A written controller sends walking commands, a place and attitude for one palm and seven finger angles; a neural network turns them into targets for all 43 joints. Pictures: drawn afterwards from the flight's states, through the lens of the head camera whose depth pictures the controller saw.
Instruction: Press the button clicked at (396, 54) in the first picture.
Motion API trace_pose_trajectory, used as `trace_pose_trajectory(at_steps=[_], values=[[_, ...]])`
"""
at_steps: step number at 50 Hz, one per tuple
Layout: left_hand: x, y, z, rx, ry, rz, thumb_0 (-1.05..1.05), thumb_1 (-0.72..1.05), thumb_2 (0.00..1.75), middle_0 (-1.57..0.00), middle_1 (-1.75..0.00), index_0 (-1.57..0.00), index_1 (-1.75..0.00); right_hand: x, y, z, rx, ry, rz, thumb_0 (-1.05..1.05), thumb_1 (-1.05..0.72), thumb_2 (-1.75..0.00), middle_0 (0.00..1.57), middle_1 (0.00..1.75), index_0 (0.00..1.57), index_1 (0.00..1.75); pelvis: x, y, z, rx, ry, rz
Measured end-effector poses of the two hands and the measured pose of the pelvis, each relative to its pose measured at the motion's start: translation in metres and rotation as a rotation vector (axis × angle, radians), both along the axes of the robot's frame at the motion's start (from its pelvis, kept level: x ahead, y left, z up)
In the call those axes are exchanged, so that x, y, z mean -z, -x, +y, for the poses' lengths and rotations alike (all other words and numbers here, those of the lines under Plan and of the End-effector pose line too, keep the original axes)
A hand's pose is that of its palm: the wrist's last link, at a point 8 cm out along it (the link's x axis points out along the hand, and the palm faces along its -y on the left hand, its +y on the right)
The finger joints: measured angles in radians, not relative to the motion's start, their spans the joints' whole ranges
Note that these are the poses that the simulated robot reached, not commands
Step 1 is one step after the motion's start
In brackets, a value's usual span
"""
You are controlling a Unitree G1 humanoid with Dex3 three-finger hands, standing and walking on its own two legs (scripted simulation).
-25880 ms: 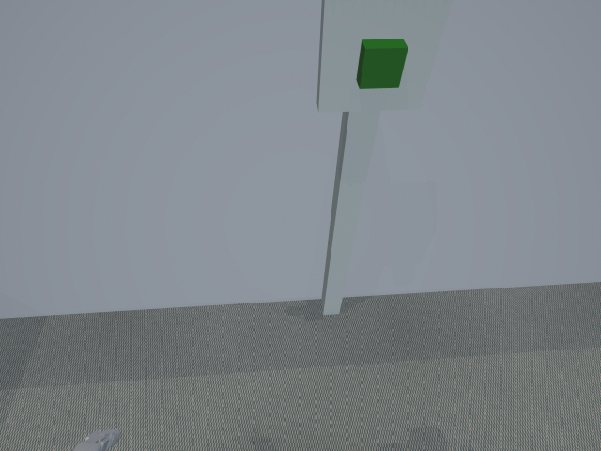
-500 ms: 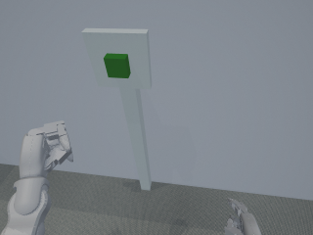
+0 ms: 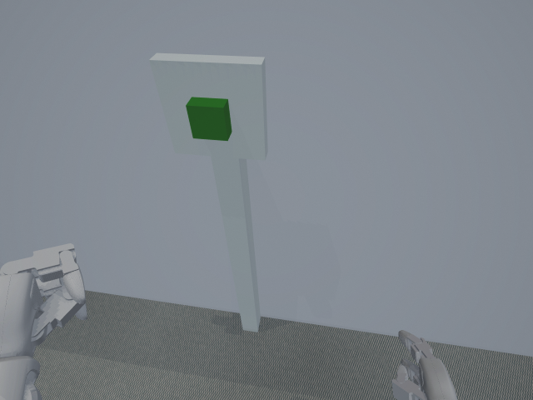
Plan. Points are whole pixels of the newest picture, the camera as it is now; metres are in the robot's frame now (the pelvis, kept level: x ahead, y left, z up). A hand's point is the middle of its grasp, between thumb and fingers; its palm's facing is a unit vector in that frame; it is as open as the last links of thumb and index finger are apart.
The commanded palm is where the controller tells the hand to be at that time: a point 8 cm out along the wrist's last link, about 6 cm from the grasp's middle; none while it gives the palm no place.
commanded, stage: draw the hand back to the body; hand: left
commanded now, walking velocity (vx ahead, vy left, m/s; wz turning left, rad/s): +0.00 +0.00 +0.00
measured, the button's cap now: (210, 118) +0.50 +0.17 +0.19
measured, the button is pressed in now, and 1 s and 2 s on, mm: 0 0 0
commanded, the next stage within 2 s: step back with the hand held close in 0.10 s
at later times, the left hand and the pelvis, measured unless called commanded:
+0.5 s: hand (89, 292) +0.18 +0.23 +0.15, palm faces +0.28 -0.84 -0.47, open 3.1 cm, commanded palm +0.12 +0.28 +0.17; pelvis -0.01 +0.01 +0.00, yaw -2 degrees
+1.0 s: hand out of the picture +0.09 +0.27 +0.16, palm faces +0.38 -0.80 -0.46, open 3.1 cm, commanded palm +0.03 +0.31 +0.17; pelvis -0.09 +0.03 -0.02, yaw +1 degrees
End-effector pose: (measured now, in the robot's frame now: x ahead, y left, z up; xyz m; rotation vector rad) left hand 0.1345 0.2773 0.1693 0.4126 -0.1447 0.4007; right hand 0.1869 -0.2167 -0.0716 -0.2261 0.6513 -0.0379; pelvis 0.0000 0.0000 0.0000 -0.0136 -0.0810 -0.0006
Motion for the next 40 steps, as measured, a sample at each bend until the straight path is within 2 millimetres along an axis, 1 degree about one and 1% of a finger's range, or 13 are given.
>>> trace_pose_trajectory(at_steps=[6,12,18,25,28,32,40], values=[[-0.001,-0.006,-0.003,0.008,0.005,-0.009,0.01,0.89,0.89,-1.3,-1.5,-1.31,-1.5,0.0,-0.002,0.007,-0.012,-0.016,-0.005,0.01,-0.9,-0.9,0.21,0.3,0.2,0.3,0.0,-0.001,-0.001,0.002,-0.001,0.002],[-0.001,-0.008,-0.004,0.017,-0.002,0.003,0.01,0.89,0.89,-1.3,-1.5,-1.31,-1.5,0.003,0.003,0.006,-0.004,-0.022,0.016,0.01,-0.9,-0.9,0.21,0.3,0.2,0.3,0.0,-0.002,-0.003,0.006,-0.001,0.004],[-0.006,-0.013,0.0,0.042,-0.071,0.023,0.01,0.89,0.89,-1.3,-1.5,-1.31,-1.5,0.006,0.013,-0.006,0.04,-0.011,0.06,0.01,-0.9,-0.9,0.21,0.3,0.2,0.3,0.001,0.003,-0.001,0.017,0.01,0.054],[-0.001,-0.013,-0.002,0.121,-0.104,0.07,0.01,0.89,0.89,-1.3,-1.5,-1.31,-1.5,0.007,0.035,-0.02,0.13,0.015,0.096,0.01,-0.9,-0.9,0.21,0.3,0.2,0.3,0.003,0.015,0.007,0.033,0.007,0.085],[-0.002,-0.008,0.001,0.138,-0.119,0.069,0.01,0.89,0.89,-1.3,-1.5,-1.31,-1.5,0.007,0.046,-0.021,0.156,0.023,0.104,0.01,-0.9,-0.9,0.21,0.3,0.2,0.3,0.005,0.022,0.01,0.038,0.008,0.089],[-0.002,0.003,0.007,0.146,-0.131,0.047,0.01,0.89,0.89,-1.3,-1.5,-1.31,-1.5,0.006,0.062,-0.018,0.167,0.033,0.102,0.01,-0.9,-0.9,0.2,0.3,0.2,0.3,0.007,0.035,0.014,0.04,0.012,0.089],[-0.005,0.037,0.019,0.137,-0.159,-0.015,0.01,0.89,0.89,-1.3,-1.5,-1.31,-1.5,0.008,0.093,-0.002,0.145,0.04,0.076,0.01,-0.9,-0.9,0.21,0.3,0.2,0.3,0.013,0.064,0.024,0.027,0.023,0.085]])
